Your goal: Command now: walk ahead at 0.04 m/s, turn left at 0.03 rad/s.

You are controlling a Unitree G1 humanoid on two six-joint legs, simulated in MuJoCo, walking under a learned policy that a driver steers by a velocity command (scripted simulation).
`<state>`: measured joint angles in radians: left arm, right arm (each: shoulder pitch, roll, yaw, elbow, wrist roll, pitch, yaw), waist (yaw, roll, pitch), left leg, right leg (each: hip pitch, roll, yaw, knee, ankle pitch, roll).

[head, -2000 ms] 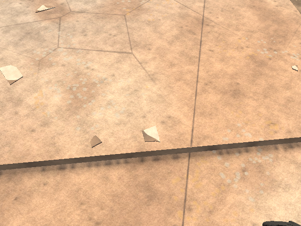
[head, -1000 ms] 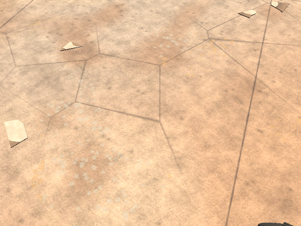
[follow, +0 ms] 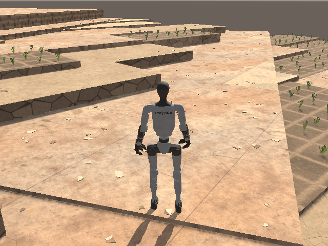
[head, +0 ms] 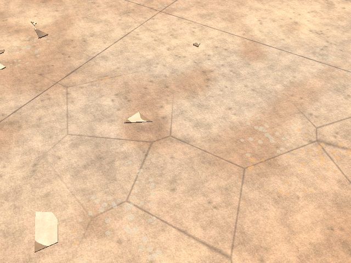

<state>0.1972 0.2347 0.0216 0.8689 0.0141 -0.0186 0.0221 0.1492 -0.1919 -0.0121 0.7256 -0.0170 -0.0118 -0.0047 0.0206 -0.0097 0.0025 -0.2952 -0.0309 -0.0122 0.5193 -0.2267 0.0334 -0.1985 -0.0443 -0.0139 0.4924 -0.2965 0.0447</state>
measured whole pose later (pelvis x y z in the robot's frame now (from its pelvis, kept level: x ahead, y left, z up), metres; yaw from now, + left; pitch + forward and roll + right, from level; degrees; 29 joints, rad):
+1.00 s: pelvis +0.00 -0.01 +0.00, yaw +0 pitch -1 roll +0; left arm 0.28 0.20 0.01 1.13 0.01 -0.01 0.05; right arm 0.16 -0.22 -0.03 1.07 0.00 0.01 -0.03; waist 0.01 0.00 0.03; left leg -0.24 -0.02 -0.01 0.46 -0.20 0.02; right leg -0.15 -0.04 -0.01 0.44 -0.28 0.04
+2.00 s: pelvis +0.01 -0.02 +0.00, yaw +0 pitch +0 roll +0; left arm 0.37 0.17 0.01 1.11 -0.01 -0.01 0.05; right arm 0.24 -0.19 -0.02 1.11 0.01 0.01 -0.04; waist 0.00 0.00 0.01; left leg -0.26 -0.01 -0.01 0.51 -0.27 0.02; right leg -0.17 -0.02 -0.01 0.49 -0.33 0.01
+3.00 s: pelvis +0.45 -0.02 +0.01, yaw -11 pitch +1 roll +3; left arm 0.18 0.24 0.07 0.86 -0.02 -0.05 0.00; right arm 0.33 -0.24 -0.05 1.03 -0.01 -0.11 -0.01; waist -0.05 -0.02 -0.01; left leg 0.02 -0.04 0.22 0.21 -0.25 0.03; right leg -0.74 -0.13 0.06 0.84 0.04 -0.04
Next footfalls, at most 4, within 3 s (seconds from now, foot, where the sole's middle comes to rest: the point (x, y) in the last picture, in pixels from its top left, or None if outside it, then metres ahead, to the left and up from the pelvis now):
2.60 left None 0.43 0.08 -0.77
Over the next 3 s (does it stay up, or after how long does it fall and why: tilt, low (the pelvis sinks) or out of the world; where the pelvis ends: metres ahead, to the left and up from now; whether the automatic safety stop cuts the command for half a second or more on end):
stays up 0.45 -0.02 0.01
